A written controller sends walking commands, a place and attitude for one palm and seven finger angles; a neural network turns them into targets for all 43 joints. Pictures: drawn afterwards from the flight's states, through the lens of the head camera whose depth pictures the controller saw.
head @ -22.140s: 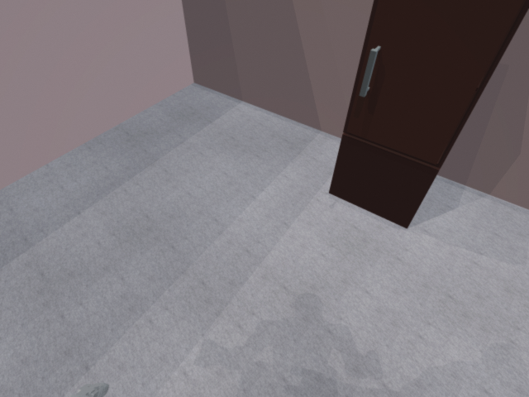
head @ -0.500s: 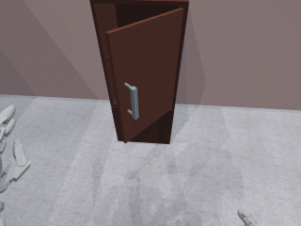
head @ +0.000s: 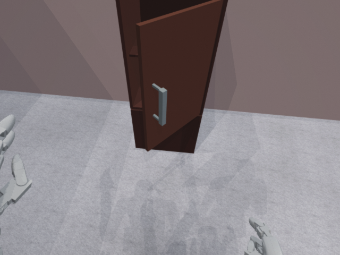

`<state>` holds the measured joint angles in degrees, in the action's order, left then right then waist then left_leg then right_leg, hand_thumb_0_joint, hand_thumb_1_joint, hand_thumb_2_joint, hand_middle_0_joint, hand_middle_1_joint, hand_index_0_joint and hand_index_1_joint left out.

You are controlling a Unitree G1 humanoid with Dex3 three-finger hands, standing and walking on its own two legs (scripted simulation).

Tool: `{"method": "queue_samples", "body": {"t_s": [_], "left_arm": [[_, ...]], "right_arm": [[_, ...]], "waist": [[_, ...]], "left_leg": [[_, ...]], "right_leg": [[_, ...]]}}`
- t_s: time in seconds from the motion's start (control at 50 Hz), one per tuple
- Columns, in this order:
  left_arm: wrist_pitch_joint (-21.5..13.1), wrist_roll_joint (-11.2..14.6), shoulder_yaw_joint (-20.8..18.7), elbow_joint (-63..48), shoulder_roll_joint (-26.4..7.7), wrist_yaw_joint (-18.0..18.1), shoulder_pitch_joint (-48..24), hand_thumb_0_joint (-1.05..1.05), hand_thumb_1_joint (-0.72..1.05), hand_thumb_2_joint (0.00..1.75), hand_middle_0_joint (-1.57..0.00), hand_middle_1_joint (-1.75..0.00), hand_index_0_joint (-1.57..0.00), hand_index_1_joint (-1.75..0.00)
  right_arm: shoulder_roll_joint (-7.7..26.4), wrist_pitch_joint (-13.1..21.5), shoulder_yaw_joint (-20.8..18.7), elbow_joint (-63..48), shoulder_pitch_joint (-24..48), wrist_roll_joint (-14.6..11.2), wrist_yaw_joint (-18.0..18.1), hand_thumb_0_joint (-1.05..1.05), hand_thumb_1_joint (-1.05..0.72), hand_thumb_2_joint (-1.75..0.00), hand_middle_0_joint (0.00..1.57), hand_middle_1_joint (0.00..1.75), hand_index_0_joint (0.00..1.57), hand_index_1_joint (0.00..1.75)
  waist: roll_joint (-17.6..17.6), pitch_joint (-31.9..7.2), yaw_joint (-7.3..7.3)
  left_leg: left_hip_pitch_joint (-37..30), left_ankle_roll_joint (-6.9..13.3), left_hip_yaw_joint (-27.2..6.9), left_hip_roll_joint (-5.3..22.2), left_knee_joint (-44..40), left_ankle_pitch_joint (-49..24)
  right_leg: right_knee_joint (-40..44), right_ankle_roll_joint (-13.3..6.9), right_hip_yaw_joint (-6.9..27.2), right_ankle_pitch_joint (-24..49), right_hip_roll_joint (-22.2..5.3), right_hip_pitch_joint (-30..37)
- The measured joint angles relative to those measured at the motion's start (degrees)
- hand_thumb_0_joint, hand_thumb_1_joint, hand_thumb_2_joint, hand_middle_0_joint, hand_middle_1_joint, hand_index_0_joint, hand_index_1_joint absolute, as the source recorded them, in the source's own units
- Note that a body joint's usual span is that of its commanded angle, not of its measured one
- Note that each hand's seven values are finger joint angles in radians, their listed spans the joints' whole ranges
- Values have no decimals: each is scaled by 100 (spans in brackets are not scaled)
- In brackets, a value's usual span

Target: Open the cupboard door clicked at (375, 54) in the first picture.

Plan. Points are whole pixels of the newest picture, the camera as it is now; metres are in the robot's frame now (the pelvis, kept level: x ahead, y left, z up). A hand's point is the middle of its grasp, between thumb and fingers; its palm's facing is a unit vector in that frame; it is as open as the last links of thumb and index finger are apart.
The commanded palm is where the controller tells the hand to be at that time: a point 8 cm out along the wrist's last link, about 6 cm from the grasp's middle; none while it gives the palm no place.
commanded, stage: stop stepping back and stand still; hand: left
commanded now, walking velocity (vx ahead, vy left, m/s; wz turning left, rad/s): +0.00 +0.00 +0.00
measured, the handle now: (158, 105) +0.64 +0.08 -0.05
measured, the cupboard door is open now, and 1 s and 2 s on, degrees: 49 49 49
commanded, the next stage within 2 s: let the arm hang, fingers relaxed in 0.08 s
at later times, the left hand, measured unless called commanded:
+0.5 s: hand out of the picture +0.04 +0.17 -0.17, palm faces -0.03 -0.98 -0.18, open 7.2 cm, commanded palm none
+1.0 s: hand out of the picture +0.01 +0.20 -0.16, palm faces +0.02 -0.95 -0.30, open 7.4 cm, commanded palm none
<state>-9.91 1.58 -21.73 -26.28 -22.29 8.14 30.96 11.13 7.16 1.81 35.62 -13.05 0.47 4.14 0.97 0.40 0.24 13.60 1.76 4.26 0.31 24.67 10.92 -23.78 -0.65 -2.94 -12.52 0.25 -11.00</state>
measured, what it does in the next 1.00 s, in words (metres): stands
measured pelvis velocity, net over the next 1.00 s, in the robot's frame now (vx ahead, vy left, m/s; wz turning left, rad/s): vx -0.01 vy -0.02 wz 0.02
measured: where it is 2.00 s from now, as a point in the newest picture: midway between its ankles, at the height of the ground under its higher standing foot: outside the picture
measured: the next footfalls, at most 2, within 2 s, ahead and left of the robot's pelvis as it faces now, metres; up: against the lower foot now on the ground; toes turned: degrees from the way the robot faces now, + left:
none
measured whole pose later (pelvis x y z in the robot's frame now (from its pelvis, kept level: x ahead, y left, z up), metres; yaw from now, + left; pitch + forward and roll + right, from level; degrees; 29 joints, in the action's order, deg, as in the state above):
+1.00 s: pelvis -0.01 -0.02 +0.00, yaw +1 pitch -2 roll +0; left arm 0.0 -0.9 -0.6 64.7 -13.6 0.8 12.3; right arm 12.2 -1.0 -0.2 64.4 -13.2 1.1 0.7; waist -2.5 2.0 -0.4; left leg 12.0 0.4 2.6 0.5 22.7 9.0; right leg -23.8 -2.5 -4.6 -12.5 0.6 -9.8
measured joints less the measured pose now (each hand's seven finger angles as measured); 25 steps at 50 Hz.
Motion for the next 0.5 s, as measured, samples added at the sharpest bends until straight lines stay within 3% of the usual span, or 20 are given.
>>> {"method": "queue_samples", "body": {"t_s": [0.18, 0.22, 0.28, 0.34, 0.44, 0.5], "left_arm": [[-100, 46, -118, 45, -77, 16, 102, 2, 89, 90, -21, -31, -21, -30], [-126, -129, 249, 911, -134, -210, -339, 1, 90, 90, -21, -31, -20, -30], [586, -268, 1010, 2966, 48, -575, -1166, 1, 90, 90, -20, -30, -20, -30], [1082, -365, 1611, 4856, 391, -774, -1536, 1, 91, 90, -20, -30, -19, -30], [1293, -367, 2236, 6811, 929, -898, -1533, 1, 91, 90, -20, -30, -20, -30], [1276, -314, 2249, 7536, 1107, -792, -1496, 1, 95, 90, -21, -30, -20, -30]], "right_arm": [[79, -26, -68, 38, 9, -13, 3, 1, -90, -90, 20, 30, 20, 30], [248, 113, -155, 342, 100, -52, -220, 1, -90, -90, 20, 30, 20, 30], [567, -201, -194, 826, 422, -22, -420, 1, -90, -90, 20, 30, 20, 30], [654, -445, -196, 1139, 616, 32, -462, 1, -91, -90, 20, 30, 20, 30], [492, -688, -153, 1560, 382, 82, -489, 1, -91, -90, 20, 30, 20, 30], [379, -798, -132, 1874, 146, 95, -460, 1, -91, -90, 20, 30, 20, 30]], "waist": [[-105, -4, -45], [-226, -77, -9], [-437, -108, 20], [-501, -6, -81], [-114, 195, -195], [91, 306, -148]], "left_leg": [[43, 31, -4, -6, -40, -31], [274, 59, -61, -51, 150, 0], [527, 126, -39, -159, 431, 75], [579, 141, 24, -174, 583, 136], [452, 48, -14, -119, 561, 128], [364, -5, -90, -64, 442, 63]], "right_leg": [[172, 38, -3, 103, -1, 21], [-64, 47, -73, 26, -57, -199], [-614, 65, -55, -212, -188, -568], [-878, 81, 11, -311, -217, -690], [-872, -22, -24, -332, -159, -565], [-679, -59, -98, -244, -93, -426]]}}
